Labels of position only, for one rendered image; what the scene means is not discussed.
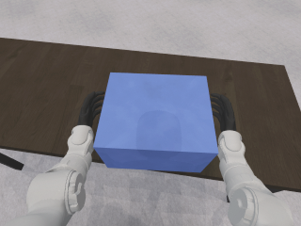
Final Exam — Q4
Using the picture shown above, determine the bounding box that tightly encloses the table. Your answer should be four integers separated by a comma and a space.
0, 38, 301, 203

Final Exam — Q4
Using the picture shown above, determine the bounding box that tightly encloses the robot right upper arm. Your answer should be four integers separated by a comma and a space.
227, 187, 293, 226

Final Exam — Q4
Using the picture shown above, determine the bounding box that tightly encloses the robot left forearm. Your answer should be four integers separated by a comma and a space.
26, 125, 94, 212

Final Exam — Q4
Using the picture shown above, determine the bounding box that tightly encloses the carton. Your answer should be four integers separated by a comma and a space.
93, 73, 219, 173

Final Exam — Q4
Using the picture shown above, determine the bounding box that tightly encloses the robot left upper arm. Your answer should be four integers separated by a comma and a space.
4, 169, 86, 226

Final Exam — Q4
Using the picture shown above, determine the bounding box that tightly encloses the right robot hand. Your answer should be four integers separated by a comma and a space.
210, 93, 237, 133

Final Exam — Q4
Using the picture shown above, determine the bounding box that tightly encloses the left robot hand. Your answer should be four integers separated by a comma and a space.
77, 91, 105, 128

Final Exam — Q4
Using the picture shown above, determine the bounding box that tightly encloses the robot right forearm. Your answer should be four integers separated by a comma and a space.
217, 130, 277, 201

